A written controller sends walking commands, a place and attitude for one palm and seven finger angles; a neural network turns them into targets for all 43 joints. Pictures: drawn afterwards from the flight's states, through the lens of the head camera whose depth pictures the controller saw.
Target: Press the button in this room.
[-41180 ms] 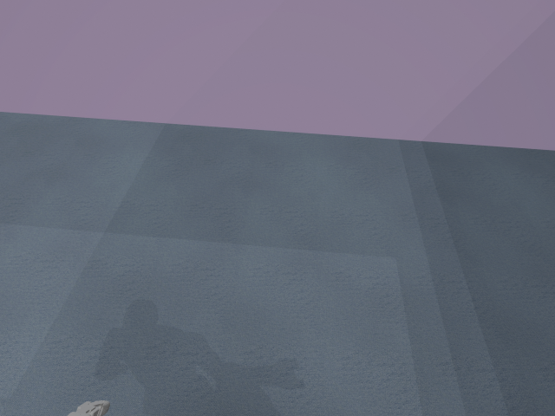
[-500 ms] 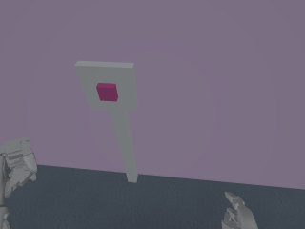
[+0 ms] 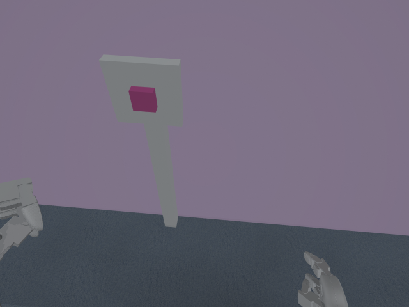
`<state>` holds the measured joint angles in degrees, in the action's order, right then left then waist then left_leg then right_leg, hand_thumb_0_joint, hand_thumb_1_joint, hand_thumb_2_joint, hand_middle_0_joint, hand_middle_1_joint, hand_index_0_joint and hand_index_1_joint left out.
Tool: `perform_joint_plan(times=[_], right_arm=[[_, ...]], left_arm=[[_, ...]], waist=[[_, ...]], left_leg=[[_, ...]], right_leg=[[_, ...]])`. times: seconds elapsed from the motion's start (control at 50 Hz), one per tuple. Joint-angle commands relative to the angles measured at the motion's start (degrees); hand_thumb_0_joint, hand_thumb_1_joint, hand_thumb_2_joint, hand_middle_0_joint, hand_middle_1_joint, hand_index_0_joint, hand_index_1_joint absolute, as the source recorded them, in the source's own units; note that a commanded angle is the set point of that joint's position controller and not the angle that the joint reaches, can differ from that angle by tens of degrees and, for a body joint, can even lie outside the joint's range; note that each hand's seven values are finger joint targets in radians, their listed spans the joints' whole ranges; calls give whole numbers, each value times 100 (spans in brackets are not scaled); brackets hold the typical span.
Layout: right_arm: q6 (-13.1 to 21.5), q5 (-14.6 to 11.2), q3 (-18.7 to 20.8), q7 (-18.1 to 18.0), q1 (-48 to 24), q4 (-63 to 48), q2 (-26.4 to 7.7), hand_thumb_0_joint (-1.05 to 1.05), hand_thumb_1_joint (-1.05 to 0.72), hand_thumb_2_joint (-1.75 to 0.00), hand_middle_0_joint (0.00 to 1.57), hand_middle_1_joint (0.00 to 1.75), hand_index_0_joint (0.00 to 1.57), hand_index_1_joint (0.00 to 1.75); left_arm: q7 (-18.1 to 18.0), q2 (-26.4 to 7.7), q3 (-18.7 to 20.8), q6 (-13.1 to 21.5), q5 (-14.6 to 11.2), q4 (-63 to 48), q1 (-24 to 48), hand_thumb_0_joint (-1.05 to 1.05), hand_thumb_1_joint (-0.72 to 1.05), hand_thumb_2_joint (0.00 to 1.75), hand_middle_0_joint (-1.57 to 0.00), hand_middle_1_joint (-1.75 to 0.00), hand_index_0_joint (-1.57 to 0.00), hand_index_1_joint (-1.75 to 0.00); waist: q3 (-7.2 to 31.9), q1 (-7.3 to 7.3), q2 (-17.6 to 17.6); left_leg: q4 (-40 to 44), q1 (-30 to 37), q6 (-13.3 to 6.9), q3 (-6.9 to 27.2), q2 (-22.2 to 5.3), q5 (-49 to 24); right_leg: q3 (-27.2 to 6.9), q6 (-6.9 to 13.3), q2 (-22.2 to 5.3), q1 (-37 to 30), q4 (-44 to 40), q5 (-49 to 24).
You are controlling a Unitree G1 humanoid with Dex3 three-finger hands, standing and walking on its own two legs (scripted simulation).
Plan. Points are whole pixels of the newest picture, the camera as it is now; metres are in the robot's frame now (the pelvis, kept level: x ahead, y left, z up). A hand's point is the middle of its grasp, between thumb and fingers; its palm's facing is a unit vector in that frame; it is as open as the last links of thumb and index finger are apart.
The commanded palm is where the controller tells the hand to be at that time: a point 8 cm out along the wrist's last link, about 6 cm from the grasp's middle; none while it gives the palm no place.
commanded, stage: step back with the hand held close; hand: left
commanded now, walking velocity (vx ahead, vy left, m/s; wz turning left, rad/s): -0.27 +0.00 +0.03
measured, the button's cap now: (144, 98) +0.59 +0.21 +0.08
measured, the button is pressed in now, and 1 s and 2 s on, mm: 0 0 0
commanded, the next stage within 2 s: stop stepping back and stand still in 0.74 s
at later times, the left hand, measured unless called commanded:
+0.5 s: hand (11, 266) +0.13 +0.23 +0.18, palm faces +0.40 -0.79 -0.46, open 3.1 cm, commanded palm +0.06 +0.28 +0.19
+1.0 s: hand out of the picture +0.08 +0.19 +0.18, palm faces +0.24 -0.84 -0.49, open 3.1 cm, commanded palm +0.01 +0.24 +0.19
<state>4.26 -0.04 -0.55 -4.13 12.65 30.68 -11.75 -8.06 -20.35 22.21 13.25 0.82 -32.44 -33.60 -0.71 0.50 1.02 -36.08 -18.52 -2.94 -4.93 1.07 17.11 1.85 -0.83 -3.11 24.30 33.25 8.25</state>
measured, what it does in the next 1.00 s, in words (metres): walks backwards: right foot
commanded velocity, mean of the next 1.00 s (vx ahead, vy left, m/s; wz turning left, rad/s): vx -0.28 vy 0.01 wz -0.01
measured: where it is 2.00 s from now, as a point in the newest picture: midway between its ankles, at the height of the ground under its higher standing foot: outside the picture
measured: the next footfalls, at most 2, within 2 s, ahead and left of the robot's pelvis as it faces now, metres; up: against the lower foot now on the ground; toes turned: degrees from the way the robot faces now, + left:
right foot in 0.78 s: -0.14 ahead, -0.14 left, +0.00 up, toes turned -4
left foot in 1.24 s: -0.10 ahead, +0.09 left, +0.00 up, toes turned -3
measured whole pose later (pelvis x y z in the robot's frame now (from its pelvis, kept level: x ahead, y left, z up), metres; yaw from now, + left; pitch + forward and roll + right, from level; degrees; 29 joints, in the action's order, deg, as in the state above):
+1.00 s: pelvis -0.14 -0.03 +0.01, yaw -4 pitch +3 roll +0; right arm 6.3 0.3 -1.2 -4.0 10.9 34.8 -10.1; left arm -6.9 -26.7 23.2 14.0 -2.1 -34.6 -35.1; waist 1.3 -2.1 3.8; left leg -26.6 -21.9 -1.4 -2.1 0.8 7.5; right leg -1.0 -0.5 -0.1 14.8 32.2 20.9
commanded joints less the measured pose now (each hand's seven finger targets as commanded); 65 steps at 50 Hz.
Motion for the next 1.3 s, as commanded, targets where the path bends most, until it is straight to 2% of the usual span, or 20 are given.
perform_joint_plan(times=[0.0, 0.1, 0.22, 0.3, 0.36, 0.42, 0.46, 0.5, 0.54, 0.7, 0.76, 0.8, 0.86, 0.92, 0.96, 1.02, 1.06, 1.1, 1.16, 1.28], right_arm=[[335, 49, 343, -88, -441, -889, -815, 0, -90, -90, 20, 30, 20, 30], [388, 74, 303, -106, -438, -865, -844, 0, -90, -90, 20, 30, 20, 30], [529, 75, 359, -101, -634, -904, -816, 0, -90, -90, 20, 30, 20, 30], [489, 97, 401, -30, -434, -729, -785, 0, -90, -90, 20, 30, 20, 30], [387, 74, 427, 36, -386, -671, -723, 0, -90, -90, 20, 30, 20, 30], [243, 92, 385, 49, -359, -564, -634, 0, -90, -90, 20, 30, 20, 30], [244, 107, 396, -21, -443, -647, -753, 0, -90, -90, 20, 30, 20, 30], [455, 159, 390, -103, -722, -754, -828, 0, -90, -90, 20, 30, 20, 30], [581, 114, 522, -70, -565, -514, -699, 0, -90, -90, 20, 30, 20, 30], [780, 224, 319, 95, -529, -57, -643, 0, -90, -90, 20, 30, 20, 30], [583, 244, 227, 40, -670, -98, -458, 0, -90, -90, 20, 30, 20, 30], [633, 112, 284, -18, -740, -193, -526, 0, -90, -90, 20, 30, 20, 30], [411, 80, 99, -103, -741, -391, -443, 0, -90, -90, 20, 30, 20, 30], [515, -2, 251, -94, -609, -577, -715, 0, -90, -90, 20, 30, 20, 30], [598, 63, 233, -42, -543, -586, -707, 0, -90, -90, 20, 30, 20, 30], [604, 13, 214, -33, -660, -672, -754, 0, -90, -90, 20, 30, 20, 30], [500, 5, 311, -72, -585, -606, -738, 0, -90, -90, 20, 30, 20, 30], [410, 51, 329, -74, -472, -418, -764, 0, -90, -90, 20, 30, 20, 30], [510, 43, 250, -134, -423, -256, -694, 0, -90, -90, 20, 30, 20, 30], [705, 60, 206, -164, -481, -298, -745, 0, -90, -90, 20, 30, 20, 30]], left_arm=[[-164, -969, 637, 390, -70, -1237, 386, 0, 90, 90, -130, -150, -130, -150], [-220, -925, 607, 515, -69, -1292, 286, 0, 90, 90, -130, -150, -130, -150], [-181, -1025, 867, 662, 71, -1263, 234, 0, 90, 90, -130, -150, -130, -150], [-77, -1041, 817, 684, -69, -1399, 230, 0, 90, 90, -130, -150, -130, -150], [-100, -1117, 792, 667, -125, -1427, 190, 0, 90, 90, -130, -150, -130, -150], [-214, -1221, 843, 683, -181, -1517, 84, 0, 90, 90, -130, -150, -130, -150], [-250, -1221, 896, 761, -160, -1643, 15, 0, 90, 90, -130, -150, -130, -150], [-231, -1105, 947, 835, -9, -1803, 281, 0, 90, 90, -130, -150, -130, -150], [-223, -1111, 982, 772, -103, -1423, 73, 0, 90, 90, -130, -150, -130, -150], [-85, -824, 227, 637, -269, -1423, 431, 0, 90, 90, -130, -150, -130, -150], [-112, -1493, 714, 744, -331, -1537, 606, 0, 90, 90, -130, -150, -130, -150], [-101, -1518, 702, 615, -337, -1607, 614, 0, 90, 90, -130, -150, -130, -150], [-51, -1201, 699, 375, -331, -1191, -163, 0, 90, 90, -130, -150, -130, -150], [-33, -1298, 778, 323, -381, -1086, -645, 0, 90, 90, -130, -150, -130, -150], [-17, -1281, 748, 335, -404, -1481, -664, 0, 90, 90, -130, -150, -130, -150], [-71, -1229, 760, 259, -394, -1487, -827, 0, 90, 90, -130, -150, -130, -150], [-114, -1312, 805, 233, -388, -1227, -814, 0, 90, 90, -130, -150, -130, -150], [-197, -1250, 766, 205, -334, -1228, -291, 0, 90, 90, -130, -150, -130, -150], [-239, -924, 371, 216, -217, -816, 304, 0, 90, 90, -130, -150, -130, -150], [-192, -965, 336, 331, -137, -1011, 337, 0, 90, 90, -130, -150, -130, -150]], waist=[[285, -101, 63], [288, -122, -412], [302, -22, -802], [717, -124, -16], [760, -146, 565], [905, -196, 685], [727, -214, -269], [628, -167, -2172], [728, -120, -929], [704, -53, -1378], [1066, -14, 324], [1172, -3, 954], [870, -132, 222], [1528, 12, -952], [1422, -1, -1422], [673, -81, -793], [321, -109, 523], [110, -149, 819], [88, -259, 316], [134, -138, -816]], left_leg=[[965, -1605, -147, 806, -459, 1623], [1392, -1589, -197, 1186, -684, 1862], [1904, -3197, -473, 1542, -1221, 1752], [766, -1845, -128, 1002, -566, 670], [-259, -931, 49, 783, -172, 1200], [-451, 143, 125, 816, -161, 703], [812, -214, -148, 1433, -676, 1165], [2997, -2751, -798, 3044, -2243, 2858], [2534, -1971, -779, 2476, -2234, 1659], [2018, 456, 56, 1250, -1364, -525], [157, 1201, 500, 299, -572, -609], [-950, 732, 491, 399, -105, -4], [682, 213, 350, 461, -248, -1514], [1426, 1598, -50, 1383, -1173, -4203], [1809, 1300, -123, 1622, -1273, -2985], [1818, -95, 77, 1116, -768, 59], [82, 299, 389, 601, -100, 459], [-1320, -97, 359, 700, -170, 84], [207, 347, 166, 694, -396, -28], [1705, 41, -92, 1358, -708, 743]], right_leg=[[-1234, 230, -345, -1247, -699, 707], [-901, 168, -137, -1035, -505, 1325], [-649, -27, 408, -2654, 1205, -508], [-1442, 243, -162, -1647, 219, -1517], [-2181, 597, -811, -412, -1001, 324], [-1909, 685, -992, 525, -1296, 937], [-1231, 312, -266, 519, -372, 1238], [-363, -105, 880, -1419, 2857, 1243], [-649, -37, 815, -841, 3663, 1756], [-24, 221, 417, -761, -1356, 1399], [-1321, 725, -1010, 111, -1910, -538], [-1309, 880, -1262, 119, -1638, -1396], [-514, 391, -638, -972, -527, -2751], [-92, -22, 379, -665, 103, 294], [-69, 22, 425, -775, 21, 1652], [-196, 170, 134, -1442, -1230, 1163], [-1461, 662, -770, 149, -2395, 3354], [-2107, 1072, -1443, 497, -2535, 3026], [-1052, 617, -972, 99, -1737, 2060], [-364, 156, 44, -665, -711, 1479]])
